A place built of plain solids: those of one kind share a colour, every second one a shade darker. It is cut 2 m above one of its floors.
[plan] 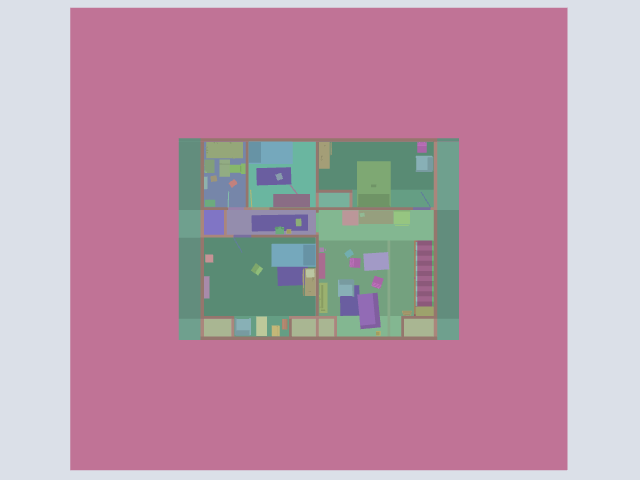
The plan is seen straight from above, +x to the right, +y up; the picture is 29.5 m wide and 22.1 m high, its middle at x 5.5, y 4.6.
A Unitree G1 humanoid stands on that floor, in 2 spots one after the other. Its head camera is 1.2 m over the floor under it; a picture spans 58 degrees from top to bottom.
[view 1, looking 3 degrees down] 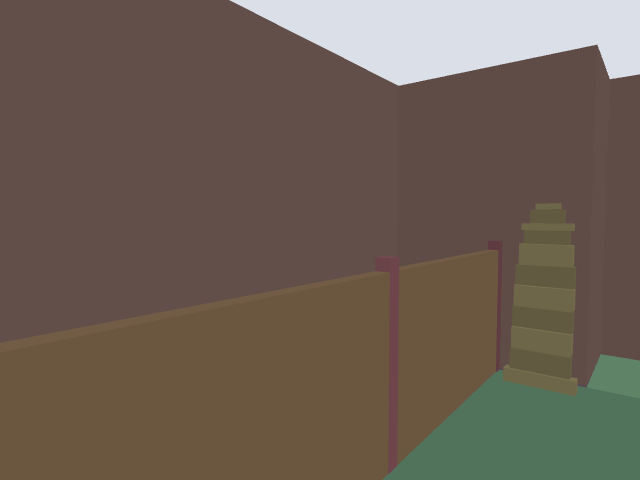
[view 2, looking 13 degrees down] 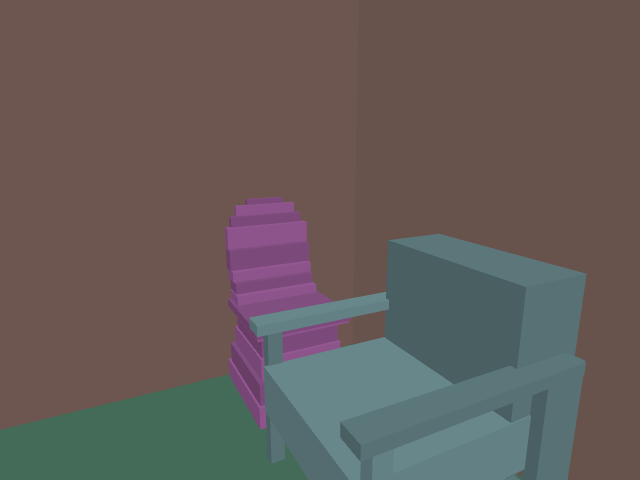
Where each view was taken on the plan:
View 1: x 8.88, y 4.62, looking -52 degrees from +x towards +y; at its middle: wall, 3.04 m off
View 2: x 9.47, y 7.08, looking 63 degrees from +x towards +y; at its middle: wall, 2.37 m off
